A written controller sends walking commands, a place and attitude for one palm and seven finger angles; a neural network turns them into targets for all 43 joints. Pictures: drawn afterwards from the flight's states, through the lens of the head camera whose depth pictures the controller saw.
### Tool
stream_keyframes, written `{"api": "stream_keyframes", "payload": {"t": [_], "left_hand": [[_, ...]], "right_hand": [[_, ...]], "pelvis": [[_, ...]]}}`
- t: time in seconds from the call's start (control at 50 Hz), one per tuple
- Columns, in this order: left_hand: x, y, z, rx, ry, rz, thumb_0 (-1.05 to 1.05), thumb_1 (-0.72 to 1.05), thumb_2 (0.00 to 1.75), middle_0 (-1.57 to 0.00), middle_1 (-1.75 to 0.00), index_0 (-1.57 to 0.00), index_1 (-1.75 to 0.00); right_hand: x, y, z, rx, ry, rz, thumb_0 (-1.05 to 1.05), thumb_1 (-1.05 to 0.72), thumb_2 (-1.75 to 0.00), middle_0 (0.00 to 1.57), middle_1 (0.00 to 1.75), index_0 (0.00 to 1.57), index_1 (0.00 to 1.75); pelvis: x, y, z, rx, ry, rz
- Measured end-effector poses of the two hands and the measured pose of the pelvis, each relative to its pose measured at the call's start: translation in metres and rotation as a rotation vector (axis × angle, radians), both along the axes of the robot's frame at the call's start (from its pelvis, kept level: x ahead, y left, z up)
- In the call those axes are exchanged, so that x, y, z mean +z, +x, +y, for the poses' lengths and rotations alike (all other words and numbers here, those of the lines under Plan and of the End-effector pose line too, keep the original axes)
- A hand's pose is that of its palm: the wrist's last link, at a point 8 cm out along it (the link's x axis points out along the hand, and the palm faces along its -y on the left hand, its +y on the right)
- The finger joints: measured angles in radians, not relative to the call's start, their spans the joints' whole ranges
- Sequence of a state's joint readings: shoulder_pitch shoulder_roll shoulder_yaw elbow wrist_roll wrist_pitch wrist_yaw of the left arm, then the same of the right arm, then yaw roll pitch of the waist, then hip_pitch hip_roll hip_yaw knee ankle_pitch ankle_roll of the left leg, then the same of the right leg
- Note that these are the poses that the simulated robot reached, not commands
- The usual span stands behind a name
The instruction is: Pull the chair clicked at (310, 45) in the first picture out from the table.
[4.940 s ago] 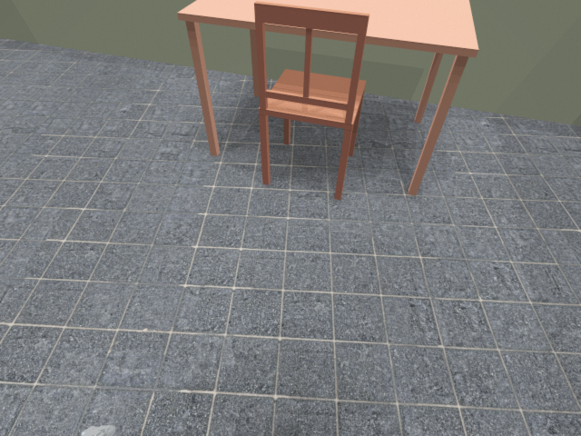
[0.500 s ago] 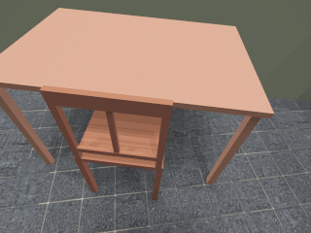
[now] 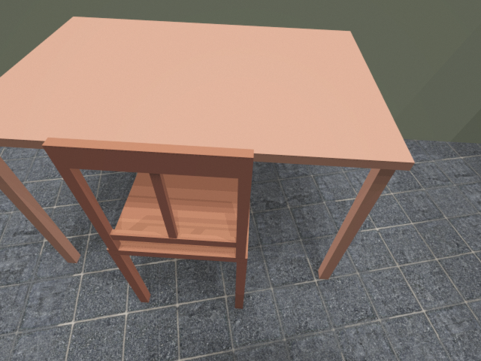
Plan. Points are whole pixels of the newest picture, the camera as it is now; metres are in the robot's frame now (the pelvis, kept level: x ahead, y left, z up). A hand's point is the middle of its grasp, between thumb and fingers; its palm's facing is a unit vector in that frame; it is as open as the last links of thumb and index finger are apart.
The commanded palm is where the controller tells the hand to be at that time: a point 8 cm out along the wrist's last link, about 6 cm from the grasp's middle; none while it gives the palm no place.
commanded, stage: come to a stop and stand still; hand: left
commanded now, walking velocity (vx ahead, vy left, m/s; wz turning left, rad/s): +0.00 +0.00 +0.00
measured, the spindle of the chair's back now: (165, 207) +0.46 +0.21 -0.10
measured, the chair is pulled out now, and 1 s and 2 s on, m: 0.00 0.00 0.00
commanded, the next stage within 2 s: look again from close up in 0.16 s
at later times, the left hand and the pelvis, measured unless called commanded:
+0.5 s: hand out of the picture +0.02 +0.21 -0.17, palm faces -0.01 -0.98 -0.18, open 7.3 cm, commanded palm none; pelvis -0.01 +0.03 +0.01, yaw -1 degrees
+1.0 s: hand out of the picture -0.03 +0.21 -0.17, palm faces -0.01 -0.99 -0.16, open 7.4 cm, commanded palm none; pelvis -0.01 +0.05 +0.01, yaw -2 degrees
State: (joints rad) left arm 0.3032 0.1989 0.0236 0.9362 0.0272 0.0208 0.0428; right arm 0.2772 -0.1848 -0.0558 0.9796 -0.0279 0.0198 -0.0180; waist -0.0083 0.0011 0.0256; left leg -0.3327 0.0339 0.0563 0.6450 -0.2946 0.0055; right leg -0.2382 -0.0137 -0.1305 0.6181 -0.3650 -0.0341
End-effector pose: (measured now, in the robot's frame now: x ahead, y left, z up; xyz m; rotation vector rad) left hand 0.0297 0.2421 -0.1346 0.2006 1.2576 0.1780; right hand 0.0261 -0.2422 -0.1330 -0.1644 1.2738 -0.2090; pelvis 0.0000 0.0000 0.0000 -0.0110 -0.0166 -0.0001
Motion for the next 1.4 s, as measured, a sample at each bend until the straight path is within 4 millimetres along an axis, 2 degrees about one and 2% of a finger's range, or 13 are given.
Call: {"api": "stream_keyframes", "payload": {"t": [0.12, 0.24, 0.34, 0.64, 0.74, 0.84, 1.14, 1.34, 1.36, 1.4], "left_hand": [[0.001, 0.030, -0.005, -0.032, -0.039, -0.085, 0.01, 0.91, 0.90, -0.20, -0.30, -0.20, -0.30], [0.002, 0.034, -0.007, -0.044, -0.062, -0.097, 0.00, 0.92, 0.90, -0.20, -0.30, -0.20, -0.30], [0.001, 0.021, 0.002, -0.039, -0.060, -0.055, 0.00, 0.92, 0.90, -0.20, -0.30, -0.20, -0.30], [-0.004, -0.049, 0.016, 0.002, -0.084, 0.142, 0.01, 0.91, 0.90, -0.19, -0.30, -0.20, -0.30], [-0.003, -0.060, 0.017, 0.011, -0.093, 0.176, 0.01, 0.91, 0.90, -0.19, -0.30, -0.20, -0.30], [-0.002, -0.064, 0.019, 0.014, -0.097, 0.188, 0.00, 0.91, 0.90, -0.19, -0.30, -0.20, -0.30], [0.000, -0.051, 0.018, 0.003, -0.092, 0.172, 0.00, 0.91, 0.90, -0.19, -0.30, -0.20, -0.30], [0.000, -0.044, 0.012, -0.005, -0.091, 0.166, 0.00, 0.91, 0.90, -0.19, -0.30, -0.20, -0.30], [0.004, -0.034, 0.013, 0.032, -0.089, 0.121, 0.01, 0.92, 0.90, -0.20, -0.30, -0.20, -0.30], [0.031, 0.003, 0.032, 0.077, -0.009, -0.099, 0.04, 0.96, 0.90, -0.20, -0.30, -0.20, -0.30]], "right_hand": [[0.003, -0.013, 0.014, -0.001, 0.012, 0.017, 0.01, -0.91, -0.90, 0.20, 0.30, 0.20, 0.30], [0.005, -0.017, 0.026, -0.007, 0.020, 0.020, 0.01, -0.93, -0.90, 0.20, 0.30, 0.20, 0.30], [0.007, -0.021, 0.033, -0.008, 0.021, 0.029, 0.01, -0.93, -0.90, 0.20, 0.30, 0.20, 0.30], [0.009, -0.027, 0.054, -0.009, 0.026, 0.071, 0.01, -0.93, -0.90, 0.20, 0.30, 0.20, 0.30], [0.008, -0.030, 0.061, -0.013, 0.030, 0.082, 0.01, -0.93, -0.90, 0.20, 0.30, 0.20, 0.30], [0.007, -0.035, 0.068, -0.021, 0.037, 0.096, 0.01, -0.93, -0.90, 0.20, 0.30, 0.20, 0.30], [0.004, -0.052, 0.082, -0.052, 0.072, 0.137, 0.01, -0.92, -0.90, 0.20, 0.30, 0.20, 0.30], [0.002, -0.056, 0.084, -0.057, 0.090, 0.153, 0.01, -0.91, -0.90, 0.20, 0.30, 0.20, 0.30], [0.003, -0.054, 0.081, -0.052, 0.080, 0.125, 0.02, -0.92, -0.90, 0.20, 0.30, 0.20, 0.30], [0.011, -0.043, 0.069, -0.030, 0.032, -0.003, 0.03, -0.93, -0.90, 0.20, 0.30, 0.21, 0.30]], "pelvis": [[0.002, -0.004, 0.006, -0.007, -0.002, -0.008], [0.005, -0.008, 0.012, -0.012, -0.004, -0.005], [0.007, -0.009, 0.019, -0.016, -0.005, -0.003], [0.012, -0.010, 0.040, -0.028, -0.004, -0.005], [0.013, -0.009, 0.047, -0.031, -0.002, -0.006], [0.014, -0.009, 0.051, -0.033, 0.002, -0.006], [0.015, -0.006, 0.053, -0.039, 0.008, -0.004], [0.014, -0.003, 0.049, -0.037, 0.005, 0.002], [0.013, -0.003, 0.048, -0.029, 0.003, 0.002], [0.011, -0.002, 0.043, -0.029, 0.018, 0.005]]}}
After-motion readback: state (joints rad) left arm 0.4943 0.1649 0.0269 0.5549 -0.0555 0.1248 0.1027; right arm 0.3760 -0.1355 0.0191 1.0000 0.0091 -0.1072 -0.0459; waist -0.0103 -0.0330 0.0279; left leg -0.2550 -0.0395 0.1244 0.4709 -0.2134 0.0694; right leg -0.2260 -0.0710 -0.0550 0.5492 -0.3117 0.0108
